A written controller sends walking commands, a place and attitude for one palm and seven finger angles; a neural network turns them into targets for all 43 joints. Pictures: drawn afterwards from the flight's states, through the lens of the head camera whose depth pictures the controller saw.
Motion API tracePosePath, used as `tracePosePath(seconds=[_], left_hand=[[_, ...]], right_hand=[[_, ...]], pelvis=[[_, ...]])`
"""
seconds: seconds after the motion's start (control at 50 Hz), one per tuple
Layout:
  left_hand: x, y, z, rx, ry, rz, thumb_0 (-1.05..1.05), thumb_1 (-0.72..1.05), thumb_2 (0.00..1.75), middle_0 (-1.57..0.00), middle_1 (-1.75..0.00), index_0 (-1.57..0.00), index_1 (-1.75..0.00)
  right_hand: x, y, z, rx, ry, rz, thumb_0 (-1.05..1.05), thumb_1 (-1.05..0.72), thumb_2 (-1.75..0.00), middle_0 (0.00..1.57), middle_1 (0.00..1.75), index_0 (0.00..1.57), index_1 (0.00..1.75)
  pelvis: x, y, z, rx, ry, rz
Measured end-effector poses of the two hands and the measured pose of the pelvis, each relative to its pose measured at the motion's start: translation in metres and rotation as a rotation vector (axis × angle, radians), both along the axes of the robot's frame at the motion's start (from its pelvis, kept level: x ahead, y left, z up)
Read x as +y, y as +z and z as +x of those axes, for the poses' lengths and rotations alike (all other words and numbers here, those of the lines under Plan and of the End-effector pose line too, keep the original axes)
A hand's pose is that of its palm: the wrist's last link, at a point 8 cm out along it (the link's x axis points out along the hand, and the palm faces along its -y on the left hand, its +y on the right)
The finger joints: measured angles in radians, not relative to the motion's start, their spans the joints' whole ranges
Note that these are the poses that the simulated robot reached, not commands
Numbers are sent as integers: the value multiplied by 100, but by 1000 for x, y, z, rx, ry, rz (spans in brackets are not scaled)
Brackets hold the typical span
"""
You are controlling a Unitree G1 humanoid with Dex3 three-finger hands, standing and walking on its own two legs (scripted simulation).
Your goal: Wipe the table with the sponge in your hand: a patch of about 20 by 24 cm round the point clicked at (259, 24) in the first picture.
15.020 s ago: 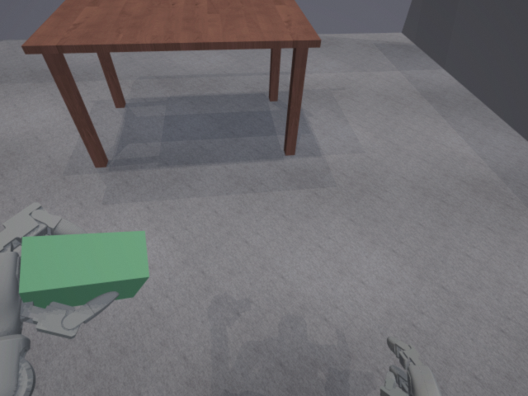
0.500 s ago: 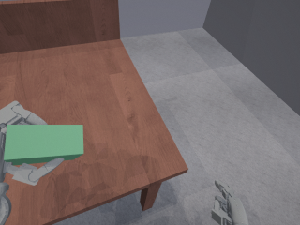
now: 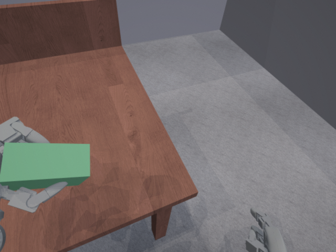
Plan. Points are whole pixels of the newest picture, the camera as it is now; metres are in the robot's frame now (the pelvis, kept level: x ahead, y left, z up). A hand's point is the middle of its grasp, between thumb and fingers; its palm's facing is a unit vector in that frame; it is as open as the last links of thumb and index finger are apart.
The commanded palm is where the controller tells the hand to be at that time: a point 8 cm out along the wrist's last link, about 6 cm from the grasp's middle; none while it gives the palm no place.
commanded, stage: shuffle to correct the standing spot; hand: left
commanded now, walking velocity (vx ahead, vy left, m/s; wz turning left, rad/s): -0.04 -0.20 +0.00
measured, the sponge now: (60, 167) +0.23 +0.21 +0.15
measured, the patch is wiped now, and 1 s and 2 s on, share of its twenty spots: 0.00 0.00 0.00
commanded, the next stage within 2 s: none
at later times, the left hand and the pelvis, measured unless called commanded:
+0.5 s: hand (24, 174) +0.21 +0.25 +0.17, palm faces +0.33 -0.87 -0.38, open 9.6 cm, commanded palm +0.15 +0.29 +0.18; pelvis -0.01 +0.00 +0.00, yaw +1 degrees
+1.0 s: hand (30, 173) +0.21 +0.24 +0.17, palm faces +0.31 -0.86 -0.39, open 9.6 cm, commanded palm +0.15 +0.28 +0.18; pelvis -0.01 +0.00 +0.00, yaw +1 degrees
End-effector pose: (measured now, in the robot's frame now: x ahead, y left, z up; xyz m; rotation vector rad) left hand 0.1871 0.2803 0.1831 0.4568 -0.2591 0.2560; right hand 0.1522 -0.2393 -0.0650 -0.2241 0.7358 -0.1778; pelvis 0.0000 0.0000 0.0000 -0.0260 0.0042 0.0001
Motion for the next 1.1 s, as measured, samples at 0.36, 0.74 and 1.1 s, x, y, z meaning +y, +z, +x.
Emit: tracePosePath(seconds=[0.36, 0.74, 1.1], left_hand=[[9, -4, -19, 6, 38, -25, -1, -45, 102, -79, -135, -79, -135], [5, -3, -18, 20, 27, -11, -1, -45, 102, -79, -135, -79, -135], [-3, 0, -14, 19, 24, -3, -1, -45, 102, -79, -135, -79, -135]], right_hand=[[15, 0, -1, 8, 46, 11, 1, -90, -90, 20, 30, 20, 30], [13, -3, -8, 21, 32, 25, 1, -90, -90, 20, 30, 20, 30], [6, -5, -4, 15, 24, 35, 1, -90, -90, 20, 30, 20, 30]], pelvis=[[3, 1, -9, -7, 8, -4], [2, 1, -10, -5, 9, -5], [-3, 1, -6, -3, 12, -3]])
